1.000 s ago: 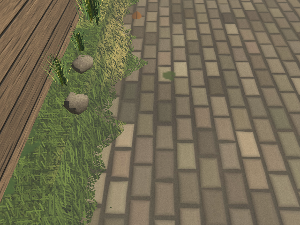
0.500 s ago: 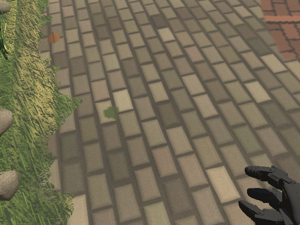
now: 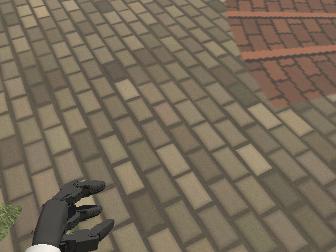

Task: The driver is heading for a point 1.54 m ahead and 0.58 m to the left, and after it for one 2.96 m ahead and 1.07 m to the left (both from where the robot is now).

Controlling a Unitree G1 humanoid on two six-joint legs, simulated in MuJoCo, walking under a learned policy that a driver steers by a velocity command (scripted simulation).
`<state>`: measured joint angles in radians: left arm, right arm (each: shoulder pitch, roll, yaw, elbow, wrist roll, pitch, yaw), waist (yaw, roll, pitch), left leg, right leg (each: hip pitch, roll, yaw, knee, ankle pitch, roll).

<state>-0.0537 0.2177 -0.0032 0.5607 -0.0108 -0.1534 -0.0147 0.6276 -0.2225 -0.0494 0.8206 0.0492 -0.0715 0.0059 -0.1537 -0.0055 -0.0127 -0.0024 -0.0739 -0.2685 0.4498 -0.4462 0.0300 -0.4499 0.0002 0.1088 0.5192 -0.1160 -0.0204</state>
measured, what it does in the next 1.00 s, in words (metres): walks ahead, turning left: left foot, then right foot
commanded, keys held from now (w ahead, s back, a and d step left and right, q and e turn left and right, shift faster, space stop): w+q+shift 0.66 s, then w+e+shift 0.24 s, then e+shift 0.10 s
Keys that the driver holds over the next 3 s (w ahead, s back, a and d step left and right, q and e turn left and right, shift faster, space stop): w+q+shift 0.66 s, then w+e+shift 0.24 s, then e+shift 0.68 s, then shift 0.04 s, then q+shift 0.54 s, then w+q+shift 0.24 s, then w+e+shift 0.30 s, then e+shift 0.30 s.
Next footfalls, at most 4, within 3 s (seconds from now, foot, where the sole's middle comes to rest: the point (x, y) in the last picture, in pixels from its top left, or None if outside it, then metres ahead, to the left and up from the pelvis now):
0.44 left None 0.52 0.21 -0.76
0.90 right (78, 167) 0.97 0.31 -0.76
1.32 left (30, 139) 1.18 0.56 -0.76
1.78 right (84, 139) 1.14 0.29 -0.76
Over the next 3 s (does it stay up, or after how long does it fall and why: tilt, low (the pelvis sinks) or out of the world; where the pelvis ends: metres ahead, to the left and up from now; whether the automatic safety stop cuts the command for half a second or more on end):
stays up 1.51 0.54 0.02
